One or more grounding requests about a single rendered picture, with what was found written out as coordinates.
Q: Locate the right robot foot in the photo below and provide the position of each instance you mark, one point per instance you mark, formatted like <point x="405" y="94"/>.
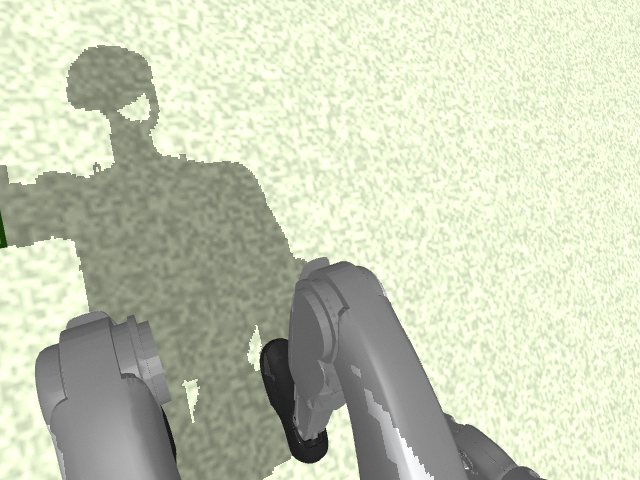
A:
<point x="279" y="386"/>

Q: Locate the left robot foot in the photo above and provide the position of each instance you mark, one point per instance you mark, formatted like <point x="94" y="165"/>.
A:
<point x="170" y="435"/>

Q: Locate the right robot hand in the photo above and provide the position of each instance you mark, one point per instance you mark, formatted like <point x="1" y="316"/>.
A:
<point x="483" y="459"/>

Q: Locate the small box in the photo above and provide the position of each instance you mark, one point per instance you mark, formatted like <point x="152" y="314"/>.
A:
<point x="3" y="242"/>

